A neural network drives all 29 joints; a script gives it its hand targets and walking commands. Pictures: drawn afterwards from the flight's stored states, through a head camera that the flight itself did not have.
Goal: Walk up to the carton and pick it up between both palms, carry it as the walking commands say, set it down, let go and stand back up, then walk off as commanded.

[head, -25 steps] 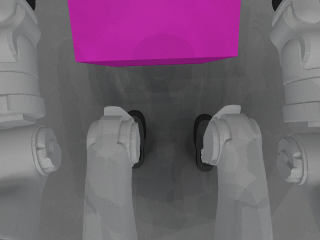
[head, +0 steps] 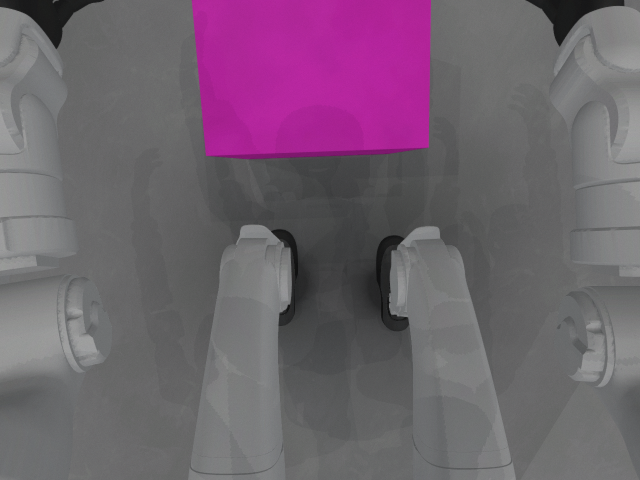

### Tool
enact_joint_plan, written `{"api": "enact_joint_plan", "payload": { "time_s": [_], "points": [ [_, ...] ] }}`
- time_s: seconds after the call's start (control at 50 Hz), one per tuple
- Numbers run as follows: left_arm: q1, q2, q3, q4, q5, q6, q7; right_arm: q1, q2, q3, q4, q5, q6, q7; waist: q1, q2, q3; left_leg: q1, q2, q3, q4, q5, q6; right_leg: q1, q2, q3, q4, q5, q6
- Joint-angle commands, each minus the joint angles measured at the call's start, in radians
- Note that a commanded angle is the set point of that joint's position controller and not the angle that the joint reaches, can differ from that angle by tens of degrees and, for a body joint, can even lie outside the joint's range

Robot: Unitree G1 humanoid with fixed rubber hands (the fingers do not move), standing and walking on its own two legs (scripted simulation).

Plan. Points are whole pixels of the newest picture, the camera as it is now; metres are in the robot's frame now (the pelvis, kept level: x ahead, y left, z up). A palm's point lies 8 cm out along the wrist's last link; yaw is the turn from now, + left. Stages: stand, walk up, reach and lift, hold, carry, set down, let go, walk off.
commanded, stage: set down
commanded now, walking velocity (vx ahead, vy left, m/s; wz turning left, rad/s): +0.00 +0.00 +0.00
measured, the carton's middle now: (315, 88) +0.52 +0.04 -0.41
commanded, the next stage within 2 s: let go in 0.28 s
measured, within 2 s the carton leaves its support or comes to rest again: neither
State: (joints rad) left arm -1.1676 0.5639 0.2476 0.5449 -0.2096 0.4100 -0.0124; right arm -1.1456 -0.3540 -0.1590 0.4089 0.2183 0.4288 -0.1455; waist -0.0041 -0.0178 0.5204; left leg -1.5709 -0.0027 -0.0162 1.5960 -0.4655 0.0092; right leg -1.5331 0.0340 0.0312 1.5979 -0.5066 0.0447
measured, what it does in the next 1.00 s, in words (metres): rises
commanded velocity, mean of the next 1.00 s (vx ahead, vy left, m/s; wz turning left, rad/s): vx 0.00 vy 0.00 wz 0.00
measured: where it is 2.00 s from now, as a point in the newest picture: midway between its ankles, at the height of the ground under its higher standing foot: (337, 296)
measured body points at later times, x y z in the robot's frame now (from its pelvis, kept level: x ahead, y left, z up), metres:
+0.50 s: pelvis +0.04 +0.00 +0.09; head +0.31 +0.02 +0.45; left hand +0.52 +0.26 +0.00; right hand +0.53 -0.21 +0.02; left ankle +0.12 +0.11 -0.52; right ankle +0.11 -0.13 -0.52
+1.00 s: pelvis +0.12 -0.01 +0.18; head +0.26 -0.01 +0.61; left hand +0.37 +0.25 +0.09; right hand +0.39 -0.24 +0.09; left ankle +0.12 +0.11 -0.52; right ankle +0.11 -0.13 -0.52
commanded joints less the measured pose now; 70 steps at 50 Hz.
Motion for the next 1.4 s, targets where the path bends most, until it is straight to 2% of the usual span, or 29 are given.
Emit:
{"api": "enact_joint_plan", "payload": {
  "time_s": [0.0, 0.08, 0.14, 0.16, 0.22, 0.26, 0.32, 0.38, 0.42, 0.46, 0.48, 0.56, 0.6, 0.64, 0.7, 0.76, 0.82, 0.86, 0.88, 0.96, 1.02, 1.1, 1.16, 1.22, 1.28, 1.38],
  "points": [
    [-0.215, 0.227, -0.001, -0.326, -0.030, -0.029, -0.008, -0.158, -0.254, -0.075, -0.276, -0.027, -0.024, 0.028, 0.029, 0.118, -2.352, 1.161, -0.052, 0.007, -0.279, 0.650, -0.021, 0.582, 0.071, -0.114, -0.311, 0.386, -0.023],
    [-0.211, 0.226, 0.003, -0.282, -0.020, -0.036, -0.014, -0.159, -0.253, -0.073, -0.232, -0.036, -0.026, 0.038, 0.037, 0.119, -2.276, 1.170, -0.049, 0.008, -0.365, 0.609, -0.022, 0.635, 0.064, -0.103, -0.389, 0.372, -0.023],
    [-0.199, 0.219, -0.002, -0.196, -0.013, -0.042, -0.021, -0.166, -0.244, -0.065, -0.174, -0.043, -0.030, 0.047, 0.036, 0.103, -2.186, 1.146, -0.045, 0.011, -0.440, 0.526, -0.019, 0.681, 0.056, -0.097, -0.451, 0.334, -0.022],
    [-0.183, 0.201, -0.004, -0.079, -0.001, -0.049, -0.029, -0.144, -0.216, -0.062, -0.047, -0.064, -0.031, 0.053, 0.031, 0.099, -2.035, 1.063, -0.039, 0.012, -0.456, 0.456, -0.022, 0.621, 0.049, -0.094, -0.465, 0.277, -0.021],
    [-0.173, 0.154, -0.010, 0.108, 0.042, -0.088, -0.061, -0.138, -0.153, -0.067, 0.118, -0.096, -0.065, 0.070, 0.022, 0.097, -1.770, 0.913, -0.030, 0.019, -0.498, 0.338, -0.028, 0.550, 0.031, -0.090, -0.510, 0.199, -0.019],
    [-0.167, 0.137, -0.001, 0.186, 0.076, -0.122, -0.075, -0.156, -0.123, -0.070, 0.150, -0.108, -0.098, 0.084, 0.037, 0.081, -1.665, 0.849, -0.029, 0.022, -0.527, 0.289, -0.025, 0.535, 0.023, -0.087, -0.532, 0.169, -0.015],
    [-0.165, 0.110, 0.011, 0.229, 0.105, -0.171, -0.083, -0.158, -0.086, -0.067, 0.170, -0.122, -0.146, 0.099, 0.050, 0.064, -1.571, 0.811, -0.035, 0.024, -0.557, 0.292, -0.019, 0.534, 0.017, -0.088, -0.557, 0.189, -0.014],
    [0.015, 0.063, 0.019, 0.236, 0.153, -0.210, -0.088, 0.036, -0.039, -0.053, 0.212, -0.149, -0.179, 0.114, 0.059, 0.054, -1.536, 0.862, -0.047, 0.035, -0.588, 0.383, -0.016, 0.581, 0.021, -0.087, -0.589, 0.284, -0.008],
    [0.136, 0.046, 0.006, 0.224, 0.187, -0.221, -0.089, 0.161, -0.021, -0.046, 0.236, -0.176, -0.191, 0.121, 0.053, 0.053, -1.474, 0.883, -0.050, 0.032, -0.616, 0.412, -0.013, 0.589, 0.022, -0.085, -0.614, 0.318, -0.003],
    [0.215, 0.035, -0.003, 0.157, 0.214, -0.227, -0.092, 0.250, -0.011, -0.044, 0.206, -0.193, -0.200, 0.126, 0.055, 0.045, -1.456, 0.905, -0.053, 0.031, -0.648, 0.452, -0.003, 0.618, 0.019, -0.075, -0.642, 0.361, -0.003],
    [0.258, 0.011, -0.010, 0.124, 0.213, -0.234, -0.096, 0.297, -0.004, -0.043, 0.191, -0.196, -0.209, 0.126, 0.046, 0.047, -1.472, 0.939, -0.054, 0.027, -0.664, 0.485, -0.001, 0.646, 0.019, -0.074, -0.659, 0.389, -0.006],
    [0.453, -0.020, -0.043, -0.221, 0.187, -0.276, -0.091, 0.496, 0.001, 0.012, -0.083, -0.171, -0.265, 0.134, 0.053, 0.060, -1.749, 1.254, -0.042, -0.001, -0.681, 0.812, 0.001, 0.826, 0.034, -0.055, -0.702, 0.627, -0.026],
    [0.535, -0.034, -0.052, -0.337, 0.182, -0.292, -0.092, 0.573, 0.001, 0.042, -0.183, -0.150, -0.285, 0.138, 0.056, 0.077, -1.759, 1.359, -0.036, -0.012, -0.694, 0.909, 0.002, 0.840, 0.039, -0.045, -0.736, 0.684, -0.032],
    [0.578, -0.061, -0.056, -0.351, 0.183, -0.305, -0.095, 0.603, 0.012, 0.047, -0.208, -0.147, -0.307, 0.143, 0.055, 0.102, -1.661, 1.388, -0.026, -0.030, -0.708, 0.955, 0.002, 0.780, 0.037, -0.040, -0.764, 0.675, -0.033],
    [0.716, -0.113, -0.071, -0.320, 0.176, -0.333, -0.094, 0.741, 0.041, 0.050, -0.178, -0.167, -0.338, 0.143, 0.052, 0.127, -1.582, 1.419, -0.017, -0.050, -0.721, 1.040, -0.009, 0.765, 0.030, -0.029, -0.793, 0.682, -0.033],
    [0.884, -0.160, -0.105, -0.308, 0.158, -0.362, -0.091, 0.906, 0.059, 0.068, -0.181, -0.190, -0.367, 0.148, 0.027, 0.133, -1.530, 1.486, -0.013, -0.063, -0.744, 1.092, -0.020, 0.804, 0.029, -0.021, -0.831, 0.688, -0.034],
    [1.064, -0.196, -0.124, -0.273, 0.168, -0.382, -0.087, 1.087, 0.076, 0.080, -0.124, -0.222, -0.384, 0.155, 0.007, 0.128, -1.374, 1.502, -0.014, -0.065, -0.800, 1.065, -0.022, 0.852, 0.030, -0.021, -0.880, 0.665, -0.032],
    [1.163, -0.205, -0.127, -0.281, 0.183, -0.396, -0.085, 1.158, 0.078, 0.091, -0.147, -0.232, -0.398, 0.161, 0.005, 0.093, -1.315, 1.490, -0.022, -0.054, -0.847, 0.989, -0.018, 0.954, 0.032, -0.022, -0.914, 0.664, -0.027],
    [1.200, -0.211, -0.129, -0.302, 0.187, -0.404, -0.083, 1.199, 0.076, 0.092, -0.159, -0.238, -0.404, 0.162, -0.011, 0.077, -1.299, 1.499, -0.026, -0.048, -0.865, 0.974, -0.017, 1.013, 0.032, -0.022, -0.933, 0.692, -0.024],
    [1.278, -0.236, -0.140, -0.333, 0.203, -0.424, -0.071, 1.264, 0.079, 0.101, -0.178, -0.244, -0.429, 0.171, -0.009, 0.044, -1.139, 1.510, -0.040, -0.029, -0.956, 0.864, -0.011, 1.123, 0.024, -0.021, -1.011, 0.699, -0.018],
    [1.344, -0.253, -0.170, -0.331, 0.206, -0.426, -0.068, 1.324, 0.084, 0.112, -0.180, -0.239, -0.435, 0.182, -0.010, 0.028, -0.990, 1.509, -0.053, -0.004, -1.032, 0.726, -0.009, 1.197, 0.019, -0.022, -1.073, 0.656, -0.020],
    [1.372, -0.240, -0.200, -0.323, 0.200, -0.415, -0.070, 1.356, 0.073, 0.128, -0.177, -0.224, -0.428, 0.194, -0.005, -0.003, -0.754, 1.484, -0.068, 0.028, -1.126, 0.490, -0.008, 1.282, 0.013, -0.016, -1.150, 0.543, -0.023],
    [1.279, -0.215, -0.204, -0.293, 0.195, -0.386, -0.076, 1.256, 0.053, 0.116, -0.147, -0.211, -0.408, 0.201, -0.002, -0.034, -0.541, 1.468, -0.069, 0.038, -1.154, 0.314, -0.012, 1.200, -0.011, -0.009, -1.211, 0.341, -0.034],
    [1.310, -0.221, -0.205, -0.294, 0.212, -0.357, -0.083, 1.299, 0.053, 0.102, -0.134, -0.223, -0.381, 0.204, -0.006, -0.063, -0.500, 1.546, -0.078, 0.054, -1.148, 0.289, -0.014, 1.175, -0.032, 0.002, -1.263, 0.258, -0.050],
    [1.326, -0.227, -0.202, -0.301, 0.220, -0.339, -0.088, 1.328, 0.055, 0.084, -0.139, -0.239, -0.365, 0.203, -0.013, -0.088, -0.521, 1.583, -0.084, 0.063, -1.144, 0.320, -0.011, 1.192, -0.034, 0.006, -1.272, 0.303, -0.041],
    [1.321, -0.230, -0.206, -0.328, 0.232, -0.327, -0.091, 1.310, 0.053, 0.089, -0.165, -0.245, -0.356, 0.206, -0.025, -0.079, -0.517, 1.599, -0.080, 0.059, -1.148, 0.309, -0.011, 1.200, -0.029, -0.007, -1.265, 0.281, -0.038]
  ]
}}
